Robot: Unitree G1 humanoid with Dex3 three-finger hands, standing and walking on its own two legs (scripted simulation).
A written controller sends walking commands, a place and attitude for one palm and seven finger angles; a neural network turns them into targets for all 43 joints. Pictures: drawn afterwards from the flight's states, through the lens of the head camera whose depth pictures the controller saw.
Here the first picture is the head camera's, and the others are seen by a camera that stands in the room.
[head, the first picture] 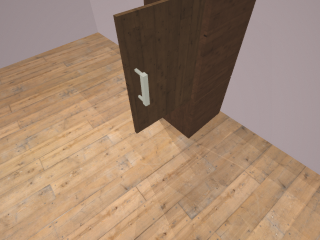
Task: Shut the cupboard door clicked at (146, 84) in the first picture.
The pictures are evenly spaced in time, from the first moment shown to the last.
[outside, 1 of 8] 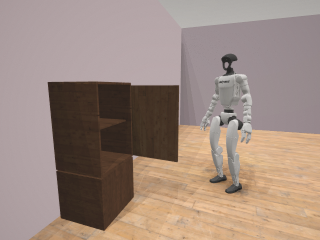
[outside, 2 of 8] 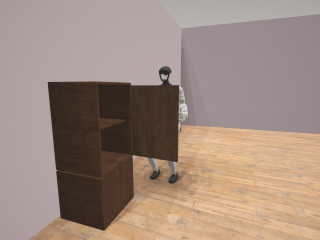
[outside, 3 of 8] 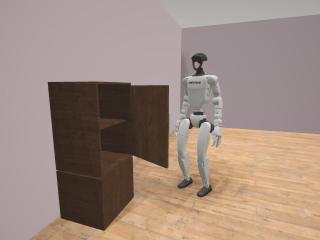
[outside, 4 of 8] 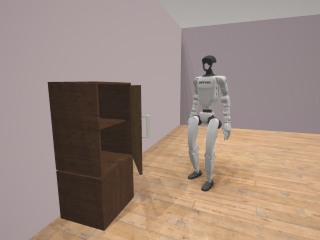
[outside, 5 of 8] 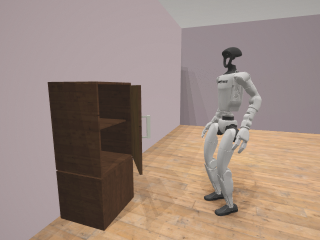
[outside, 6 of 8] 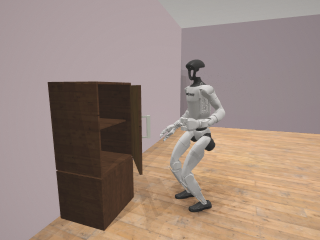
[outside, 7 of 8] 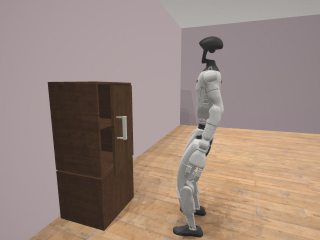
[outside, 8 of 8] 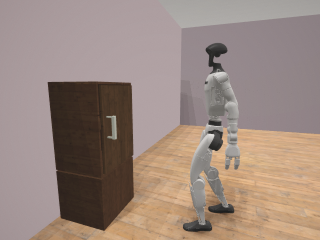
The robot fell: no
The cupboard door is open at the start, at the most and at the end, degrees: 87 87 0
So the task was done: yes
